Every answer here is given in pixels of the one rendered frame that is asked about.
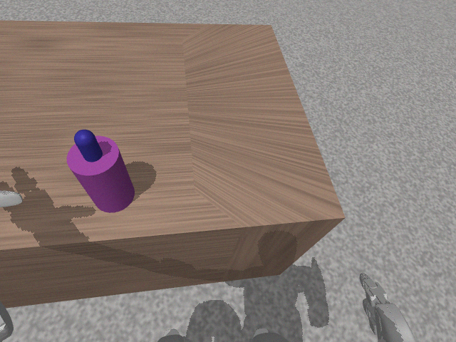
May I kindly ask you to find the right robot hand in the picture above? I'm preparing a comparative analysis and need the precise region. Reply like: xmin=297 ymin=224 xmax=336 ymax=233
xmin=360 ymin=273 xmax=416 ymax=342

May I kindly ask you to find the left robot arm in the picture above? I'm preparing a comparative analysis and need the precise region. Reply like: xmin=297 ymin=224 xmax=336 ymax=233
xmin=0 ymin=301 xmax=14 ymax=342

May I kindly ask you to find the left robot hand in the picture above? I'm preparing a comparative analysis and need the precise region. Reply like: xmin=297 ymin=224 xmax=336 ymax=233
xmin=0 ymin=190 xmax=23 ymax=207

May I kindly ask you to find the bottle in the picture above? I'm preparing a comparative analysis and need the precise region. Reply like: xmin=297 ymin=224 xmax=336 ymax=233
xmin=67 ymin=130 xmax=135 ymax=213

